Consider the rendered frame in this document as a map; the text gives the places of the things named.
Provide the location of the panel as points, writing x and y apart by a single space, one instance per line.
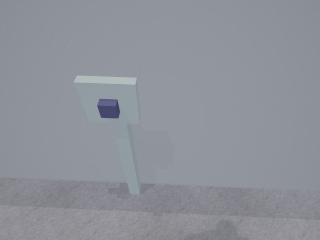
125 90

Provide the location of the button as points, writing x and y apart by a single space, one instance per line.
108 108

